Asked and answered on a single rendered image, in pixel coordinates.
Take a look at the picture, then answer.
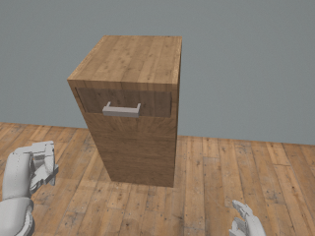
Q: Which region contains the robot right hand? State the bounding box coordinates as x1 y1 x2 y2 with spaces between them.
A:
228 200 267 236

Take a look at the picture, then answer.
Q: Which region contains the handle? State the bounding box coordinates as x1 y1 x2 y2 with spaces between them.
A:
102 101 141 118

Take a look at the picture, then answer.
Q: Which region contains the drawer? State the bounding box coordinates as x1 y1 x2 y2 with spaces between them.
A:
76 88 172 118

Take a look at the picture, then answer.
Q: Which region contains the cabinet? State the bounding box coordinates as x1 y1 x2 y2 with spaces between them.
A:
67 35 182 188

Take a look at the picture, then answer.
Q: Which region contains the robot left forearm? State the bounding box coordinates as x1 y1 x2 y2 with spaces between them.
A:
0 197 35 236

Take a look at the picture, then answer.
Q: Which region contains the robot left hand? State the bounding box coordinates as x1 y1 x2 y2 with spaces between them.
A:
2 141 59 201

